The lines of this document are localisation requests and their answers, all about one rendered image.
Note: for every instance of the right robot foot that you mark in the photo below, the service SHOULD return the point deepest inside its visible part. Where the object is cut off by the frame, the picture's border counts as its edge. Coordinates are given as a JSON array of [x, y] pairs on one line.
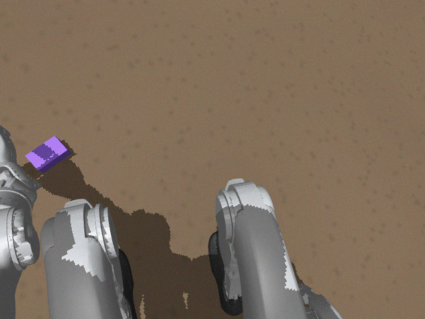
[[231, 307]]

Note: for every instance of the small box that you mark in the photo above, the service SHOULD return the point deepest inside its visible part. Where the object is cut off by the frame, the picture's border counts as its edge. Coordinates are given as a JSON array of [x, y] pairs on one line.
[[48, 154]]

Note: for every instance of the right robot hand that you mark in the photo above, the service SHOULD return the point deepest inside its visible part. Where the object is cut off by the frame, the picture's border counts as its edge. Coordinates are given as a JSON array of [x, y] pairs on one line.
[[319, 306]]

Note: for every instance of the left robot foot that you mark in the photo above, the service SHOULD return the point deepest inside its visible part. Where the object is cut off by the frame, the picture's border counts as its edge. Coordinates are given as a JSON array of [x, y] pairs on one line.
[[127, 283]]

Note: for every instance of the left robot hand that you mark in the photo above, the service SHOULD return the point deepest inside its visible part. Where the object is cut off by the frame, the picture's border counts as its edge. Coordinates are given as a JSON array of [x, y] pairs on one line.
[[8, 151]]

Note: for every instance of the left robot arm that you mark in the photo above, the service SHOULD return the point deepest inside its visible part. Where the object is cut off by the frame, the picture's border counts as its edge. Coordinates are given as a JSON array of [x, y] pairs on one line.
[[19, 242]]

